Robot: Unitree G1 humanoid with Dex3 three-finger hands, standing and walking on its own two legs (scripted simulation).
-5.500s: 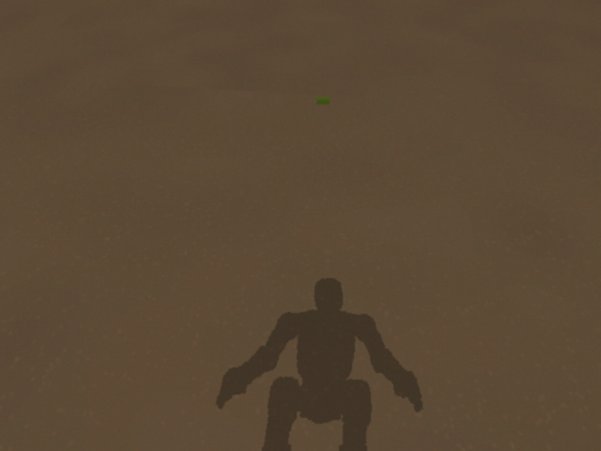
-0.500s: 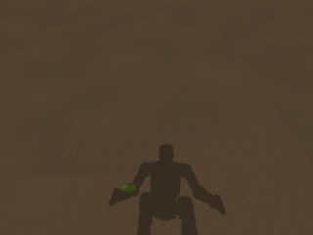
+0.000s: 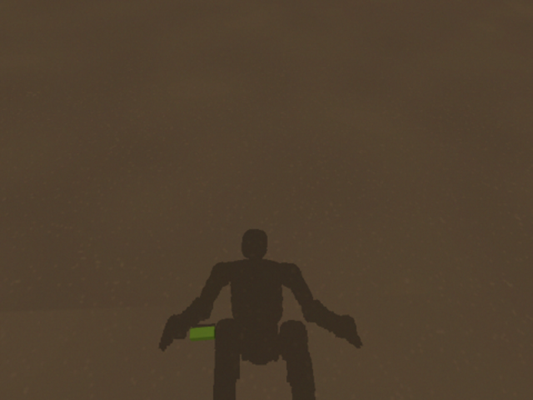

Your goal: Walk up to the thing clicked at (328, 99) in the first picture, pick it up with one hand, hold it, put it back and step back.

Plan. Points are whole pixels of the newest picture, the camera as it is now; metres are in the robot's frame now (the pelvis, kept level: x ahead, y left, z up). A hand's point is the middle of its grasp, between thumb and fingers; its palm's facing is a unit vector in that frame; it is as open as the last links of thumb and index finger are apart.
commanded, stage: walk up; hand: left
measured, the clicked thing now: (202, 333) +0.47 +0.23 -0.73
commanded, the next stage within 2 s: stand in 1.24 s
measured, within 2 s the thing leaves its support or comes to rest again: neither
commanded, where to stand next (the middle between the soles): +0.11 -0.01 m, yaw +1 degrees
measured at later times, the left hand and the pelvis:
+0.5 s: hand out of the picture +0.12 +0.24 -0.12, palm faces +0.00 -0.95 -0.32, open 7.4 cm; pelvis +0.02 -0.01 +0.03, yaw +0 degrees
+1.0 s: hand out of the picture +0.10 +0.24 -0.13, palm faces +0.02 -0.95 -0.32, open 7.4 cm; pelvis +0.03 -0.01 +0.03, yaw +1 degrees
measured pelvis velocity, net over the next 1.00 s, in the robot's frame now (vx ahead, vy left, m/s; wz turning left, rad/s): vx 0.03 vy -0.01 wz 0.01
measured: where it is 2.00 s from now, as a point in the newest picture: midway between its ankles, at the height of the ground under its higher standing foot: outside the picture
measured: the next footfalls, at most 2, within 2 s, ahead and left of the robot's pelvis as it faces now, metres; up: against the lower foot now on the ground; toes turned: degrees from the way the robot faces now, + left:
none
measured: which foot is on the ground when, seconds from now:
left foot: down 0.00-1.00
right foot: down 0.00-1.00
